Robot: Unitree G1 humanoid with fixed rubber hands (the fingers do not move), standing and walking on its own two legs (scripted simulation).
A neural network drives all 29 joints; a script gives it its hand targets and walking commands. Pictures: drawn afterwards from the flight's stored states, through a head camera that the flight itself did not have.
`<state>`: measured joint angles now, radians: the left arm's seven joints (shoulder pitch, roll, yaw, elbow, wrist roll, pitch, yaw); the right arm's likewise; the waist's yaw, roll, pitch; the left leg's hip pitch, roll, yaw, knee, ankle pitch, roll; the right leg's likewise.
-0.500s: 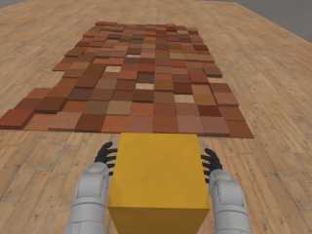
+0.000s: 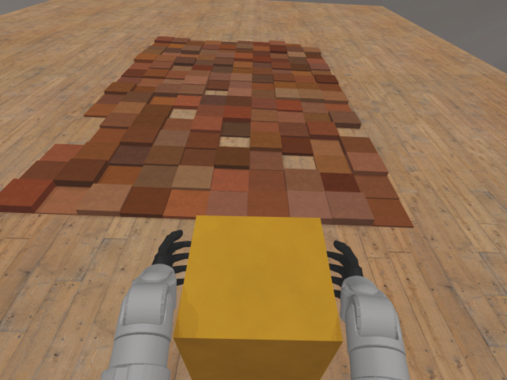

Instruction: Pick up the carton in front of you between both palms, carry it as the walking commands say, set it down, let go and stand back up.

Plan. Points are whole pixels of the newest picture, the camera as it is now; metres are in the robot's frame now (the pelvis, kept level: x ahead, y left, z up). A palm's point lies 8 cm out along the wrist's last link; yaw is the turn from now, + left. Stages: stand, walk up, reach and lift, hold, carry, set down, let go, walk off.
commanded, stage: carry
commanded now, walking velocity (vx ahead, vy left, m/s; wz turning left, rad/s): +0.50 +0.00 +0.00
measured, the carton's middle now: (256, 306) +0.29 +0.00 -0.02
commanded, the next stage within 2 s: none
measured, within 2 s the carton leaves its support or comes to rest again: neither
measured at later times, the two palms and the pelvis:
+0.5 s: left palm (172, 200) +0.45 +0.17 +0.07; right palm (324, 205) +0.45 -0.13 +0.08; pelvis +0.19 +0.02 -0.02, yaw -2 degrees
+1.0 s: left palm (212, 134) +0.76 +0.13 +0.05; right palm (319, 138) +0.77 -0.17 +0.05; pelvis +0.50 -0.04 -0.01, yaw +2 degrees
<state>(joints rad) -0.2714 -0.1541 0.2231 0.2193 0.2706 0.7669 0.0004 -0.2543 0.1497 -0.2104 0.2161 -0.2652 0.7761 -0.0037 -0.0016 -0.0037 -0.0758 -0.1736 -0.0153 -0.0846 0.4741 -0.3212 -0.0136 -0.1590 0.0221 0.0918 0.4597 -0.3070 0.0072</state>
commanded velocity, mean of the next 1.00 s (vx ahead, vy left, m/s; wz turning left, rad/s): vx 0.50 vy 0.00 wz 0.00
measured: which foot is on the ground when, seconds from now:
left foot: down 0.00-0.28, up 0.30-0.44, down 0.46-0.84, up 0.86-1.00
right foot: down 0.00-0.48, up 0.50-0.82, down 0.84-1.00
